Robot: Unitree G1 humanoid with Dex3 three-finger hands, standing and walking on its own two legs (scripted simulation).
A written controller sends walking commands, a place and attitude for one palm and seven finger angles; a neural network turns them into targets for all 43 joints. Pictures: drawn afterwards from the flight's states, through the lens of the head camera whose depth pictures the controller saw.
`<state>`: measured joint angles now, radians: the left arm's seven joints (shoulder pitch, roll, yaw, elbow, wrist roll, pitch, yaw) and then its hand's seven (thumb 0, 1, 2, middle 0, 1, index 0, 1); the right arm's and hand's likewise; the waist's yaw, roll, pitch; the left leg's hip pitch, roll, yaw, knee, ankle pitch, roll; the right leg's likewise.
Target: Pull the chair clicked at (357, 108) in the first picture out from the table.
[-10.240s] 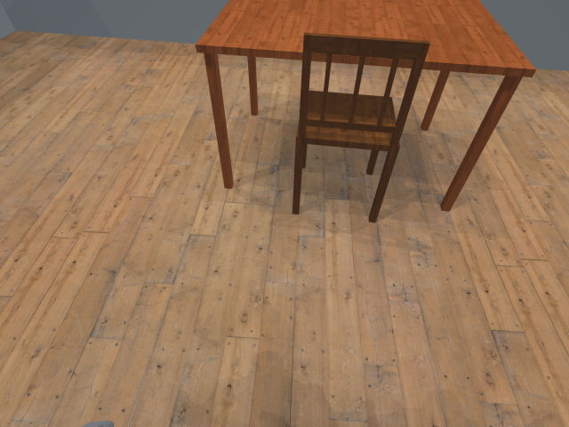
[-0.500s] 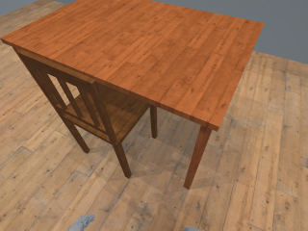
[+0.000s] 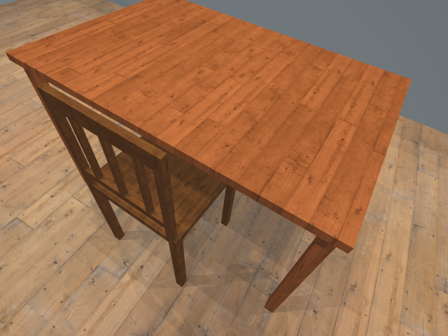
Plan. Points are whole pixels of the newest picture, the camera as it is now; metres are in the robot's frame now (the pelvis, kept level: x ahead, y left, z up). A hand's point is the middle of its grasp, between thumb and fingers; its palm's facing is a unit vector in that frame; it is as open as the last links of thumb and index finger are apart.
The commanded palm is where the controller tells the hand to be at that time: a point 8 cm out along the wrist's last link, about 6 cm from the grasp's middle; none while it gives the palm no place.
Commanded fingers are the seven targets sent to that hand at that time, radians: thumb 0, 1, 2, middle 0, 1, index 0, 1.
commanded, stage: come to a stop and stand still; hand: left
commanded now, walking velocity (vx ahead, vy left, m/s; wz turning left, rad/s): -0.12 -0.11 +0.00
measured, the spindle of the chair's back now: (114, 167) +0.51 +0.34 -0.12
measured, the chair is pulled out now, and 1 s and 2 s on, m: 0.00 0.00 0.00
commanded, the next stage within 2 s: look again from close up in 0.92 s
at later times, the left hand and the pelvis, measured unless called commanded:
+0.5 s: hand out of the picture -0.01 +0.10 -0.17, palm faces +0.04 -0.97 -0.23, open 7.3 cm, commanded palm none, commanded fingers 0.00 0.90 0.90 -0.20 -0.30 -0.20 -0.30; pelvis -0.05 -0.08 +0.00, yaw +1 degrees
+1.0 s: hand out of the picture -0.10 +0.06 -0.17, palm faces +0.08 -0.99 -0.14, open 7.4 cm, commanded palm none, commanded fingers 0.00 0.90 0.90 -0.20 -0.30 -0.20 -0.30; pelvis -0.07 -0.09 +0.00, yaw +0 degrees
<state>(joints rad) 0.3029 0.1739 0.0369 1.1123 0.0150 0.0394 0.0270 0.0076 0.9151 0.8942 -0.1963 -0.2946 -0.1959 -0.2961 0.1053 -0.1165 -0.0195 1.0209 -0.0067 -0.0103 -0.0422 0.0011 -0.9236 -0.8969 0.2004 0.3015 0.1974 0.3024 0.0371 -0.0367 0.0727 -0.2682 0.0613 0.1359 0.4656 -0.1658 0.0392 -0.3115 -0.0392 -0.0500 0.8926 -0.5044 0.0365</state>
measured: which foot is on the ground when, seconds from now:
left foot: down 0.00-0.28, up 0.30-0.50, down 0.52-1.00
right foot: up 0.00-0.26, down 0.28-1.00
